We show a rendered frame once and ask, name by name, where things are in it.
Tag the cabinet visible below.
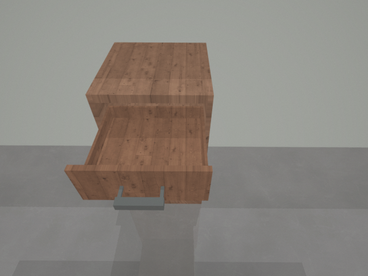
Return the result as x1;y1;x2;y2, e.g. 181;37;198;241
85;43;214;204

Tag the drawer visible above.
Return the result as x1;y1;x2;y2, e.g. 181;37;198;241
64;106;213;201

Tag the handle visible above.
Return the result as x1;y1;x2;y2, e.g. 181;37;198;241
113;186;164;210

